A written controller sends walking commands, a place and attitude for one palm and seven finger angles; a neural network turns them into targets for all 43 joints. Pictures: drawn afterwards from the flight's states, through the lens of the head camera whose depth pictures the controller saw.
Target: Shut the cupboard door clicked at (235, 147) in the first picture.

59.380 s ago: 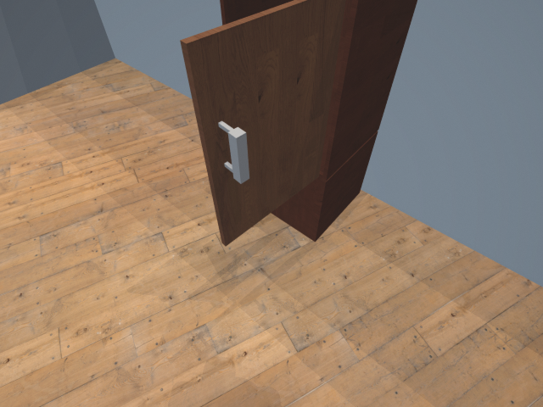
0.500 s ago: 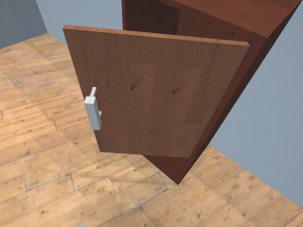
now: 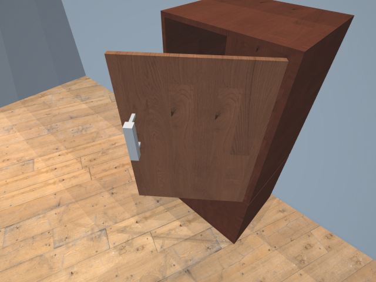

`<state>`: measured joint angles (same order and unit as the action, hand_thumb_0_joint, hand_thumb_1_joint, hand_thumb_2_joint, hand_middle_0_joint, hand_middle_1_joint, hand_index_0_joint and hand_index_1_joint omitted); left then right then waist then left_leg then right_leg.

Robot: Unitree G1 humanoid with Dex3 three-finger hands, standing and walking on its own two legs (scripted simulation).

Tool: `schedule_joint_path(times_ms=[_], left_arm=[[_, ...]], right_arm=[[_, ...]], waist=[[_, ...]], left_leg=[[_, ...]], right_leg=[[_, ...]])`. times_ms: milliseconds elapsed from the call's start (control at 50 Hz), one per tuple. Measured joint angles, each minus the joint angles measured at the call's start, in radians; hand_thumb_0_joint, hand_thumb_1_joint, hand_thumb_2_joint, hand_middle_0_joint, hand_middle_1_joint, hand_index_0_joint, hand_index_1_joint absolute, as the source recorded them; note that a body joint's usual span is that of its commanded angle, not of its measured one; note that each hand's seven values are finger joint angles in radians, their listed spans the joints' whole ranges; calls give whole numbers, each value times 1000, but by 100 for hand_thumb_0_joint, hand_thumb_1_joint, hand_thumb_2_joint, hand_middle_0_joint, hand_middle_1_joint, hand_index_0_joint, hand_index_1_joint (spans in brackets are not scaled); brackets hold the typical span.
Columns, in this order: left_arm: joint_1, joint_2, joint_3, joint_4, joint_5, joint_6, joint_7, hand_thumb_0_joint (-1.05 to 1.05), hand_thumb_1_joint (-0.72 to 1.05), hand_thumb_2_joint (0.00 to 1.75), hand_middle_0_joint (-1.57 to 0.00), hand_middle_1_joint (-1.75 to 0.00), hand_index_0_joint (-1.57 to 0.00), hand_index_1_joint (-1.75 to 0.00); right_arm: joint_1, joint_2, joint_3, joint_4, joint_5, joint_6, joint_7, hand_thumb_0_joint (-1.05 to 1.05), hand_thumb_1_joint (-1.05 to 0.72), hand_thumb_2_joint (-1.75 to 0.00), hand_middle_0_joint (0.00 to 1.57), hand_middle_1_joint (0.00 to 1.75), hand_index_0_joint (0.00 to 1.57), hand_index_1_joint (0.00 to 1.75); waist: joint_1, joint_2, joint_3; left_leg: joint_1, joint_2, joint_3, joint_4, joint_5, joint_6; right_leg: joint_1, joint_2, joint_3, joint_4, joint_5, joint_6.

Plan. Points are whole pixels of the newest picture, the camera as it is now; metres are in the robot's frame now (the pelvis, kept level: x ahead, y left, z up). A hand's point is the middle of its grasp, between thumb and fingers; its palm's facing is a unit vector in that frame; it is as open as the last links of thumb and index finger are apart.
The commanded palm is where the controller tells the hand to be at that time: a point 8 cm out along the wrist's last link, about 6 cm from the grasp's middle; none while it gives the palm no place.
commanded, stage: come to a stop and stand still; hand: left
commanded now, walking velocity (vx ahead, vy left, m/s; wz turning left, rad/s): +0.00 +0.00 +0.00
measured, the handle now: (134, 136) +0.50 +0.20 +0.02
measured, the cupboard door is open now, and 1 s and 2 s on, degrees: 39 39 39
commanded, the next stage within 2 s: look again from close up in 1.06 s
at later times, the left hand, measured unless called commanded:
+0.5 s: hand out of the picture -0.14 +0.18 -0.18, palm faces +0.10 -0.98 -0.20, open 7.4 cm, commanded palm none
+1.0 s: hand out of the picture -0.20 +0.20 -0.16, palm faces +0.05 -0.98 -0.17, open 7.4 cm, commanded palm none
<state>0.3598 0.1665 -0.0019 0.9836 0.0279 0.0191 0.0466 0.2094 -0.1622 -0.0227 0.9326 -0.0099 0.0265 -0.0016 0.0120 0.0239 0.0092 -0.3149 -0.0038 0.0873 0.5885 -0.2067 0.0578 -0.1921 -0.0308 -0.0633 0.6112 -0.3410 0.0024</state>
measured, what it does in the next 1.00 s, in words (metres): walks backwards: left foot, then right foot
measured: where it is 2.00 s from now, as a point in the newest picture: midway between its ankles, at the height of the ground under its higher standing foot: outside the picture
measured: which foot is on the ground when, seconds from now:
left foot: down 0.00-0.38, up 0.40-0.56, down 0.58-0.88, up 0.90-1.00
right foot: down 0.00-0.58, up 0.60-0.84, down 0.86-1.00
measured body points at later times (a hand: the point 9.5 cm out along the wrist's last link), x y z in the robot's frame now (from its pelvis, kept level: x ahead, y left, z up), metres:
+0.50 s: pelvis -0.09 +0.01 +0.00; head -0.12 +0.03 +0.45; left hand -0.14 +0.24 -0.16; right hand -0.07 -0.22 -0.14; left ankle -0.06 +0.10 -0.67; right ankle +0.00 -0.12 -0.73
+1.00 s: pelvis -0.16 +0.04 +0.02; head -0.17 +0.05 +0.47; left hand -0.20 +0.25 -0.15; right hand -0.18 -0.19 -0.14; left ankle -0.14 +0.12 -0.69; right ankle -0.20 -0.06 -0.73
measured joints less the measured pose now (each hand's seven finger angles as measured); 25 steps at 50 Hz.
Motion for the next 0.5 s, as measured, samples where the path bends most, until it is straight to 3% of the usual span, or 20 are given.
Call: schedule_joint_path(times_ms=[240,340,380,420,460,500], left_arm=[[22,9,18,-4,-3,11,-11,1,90,90,-20,-30,-20,-30],[37,4,32,-1,0,10,-13,0,90,90,-20,-30,-20,-30],[57,-3,34,7,2,10,-11,0,91,90,-20,-30,-20,-30],[83,-7,37,15,5,17,-6,0,91,90,-20,-30,-20,-30],[94,-10,43,37,4,35,2,0,90,90,-20,-30,-20,-30],[89,-7,46,60,6,45,5,1,90,90,-20,-30,-20,-30]], right_arm=[[149,-20,-11,71,-11,12,-8,1,-91,-90,20,30,20,30],[155,-11,-13,108,-9,31,-11,1,-91,-90,20,30,20,30],[144,-6,-16,117,-8,41,-10,1,-91,-90,20,30,20,30],[132,3,-25,110,-5,58,-7,1,-91,-90,20,30,20,30],[120,11,-36,94,-6,60,-3,1,-90,-90,20,30,20,30],[121,19,-38,73,-3,36,-1,1,-90,-90,20,30,20,30]], waist=[[-31,-29,-13],[-22,-20,13],[-15,-11,18],[-7,-18,3],[-4,-41,-14],[-11,-68,-28]], left_leg=[[-56,-12,-32,-66,10,5],[-61,-18,-40,-94,68,13],[-70,-22,-50,-71,16,2],[-125,-39,-65,75,-104,-35],[-182,-56,-75,348,-127,-48],[-145,-49,-62,447,-151,-50]], right_leg=[[-72,23,14,-27,-37,-27],[-95,29,19,-1,-55,-47],[-87,30,17,-16,-26,-45],[-91,19,14,-40,13,-43],[-105,-1,21,-67,101,-36],[-120,-20,33,-80,189,-21]])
